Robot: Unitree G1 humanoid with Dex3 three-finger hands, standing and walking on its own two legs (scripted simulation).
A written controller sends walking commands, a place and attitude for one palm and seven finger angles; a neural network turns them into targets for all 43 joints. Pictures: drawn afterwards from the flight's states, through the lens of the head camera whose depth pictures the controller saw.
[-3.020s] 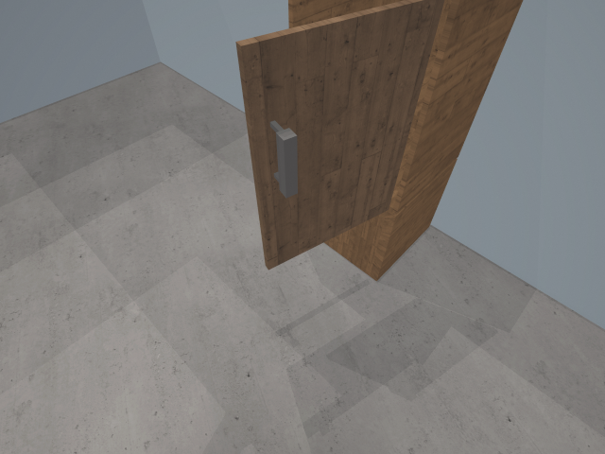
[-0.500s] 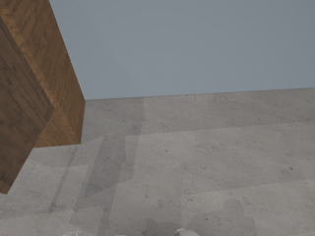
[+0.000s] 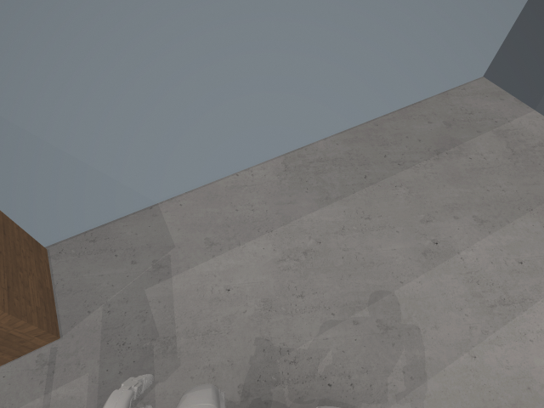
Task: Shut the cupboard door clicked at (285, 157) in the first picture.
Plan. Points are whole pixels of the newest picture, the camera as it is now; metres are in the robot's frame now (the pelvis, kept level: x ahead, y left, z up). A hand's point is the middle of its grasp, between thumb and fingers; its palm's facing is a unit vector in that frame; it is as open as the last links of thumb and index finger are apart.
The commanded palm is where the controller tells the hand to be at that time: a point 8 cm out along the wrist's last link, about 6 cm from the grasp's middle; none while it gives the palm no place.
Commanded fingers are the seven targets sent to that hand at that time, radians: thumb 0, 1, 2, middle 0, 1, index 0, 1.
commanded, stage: walk to a spot facing it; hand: left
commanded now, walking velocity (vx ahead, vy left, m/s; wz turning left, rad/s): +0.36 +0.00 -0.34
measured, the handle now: out of the picture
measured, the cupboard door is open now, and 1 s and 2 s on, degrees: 76 76 76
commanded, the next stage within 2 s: turn to face it in 0.66 s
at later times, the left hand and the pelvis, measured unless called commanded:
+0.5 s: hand (168, 307) +0.31 +0.21 -0.16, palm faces -0.16 -0.98 -0.15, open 7.4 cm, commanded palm none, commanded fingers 0.00 0.90 0.90 -0.20 -0.30 -0.20 -0.30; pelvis +0.22 +0.03 +0.01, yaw -12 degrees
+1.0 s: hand (257, 196) +0.56 +0.04 -0.15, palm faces -0.34 -0.92 -0.21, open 7.1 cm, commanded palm none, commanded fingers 0.00 0.90 0.90 -0.20 -0.30 -0.20 -0.30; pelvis +0.40 -0.10 +0.01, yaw -19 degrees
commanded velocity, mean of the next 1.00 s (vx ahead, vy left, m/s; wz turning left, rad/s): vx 0.23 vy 0.00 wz -0.16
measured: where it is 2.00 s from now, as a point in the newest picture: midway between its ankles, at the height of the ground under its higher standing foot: (321, 309)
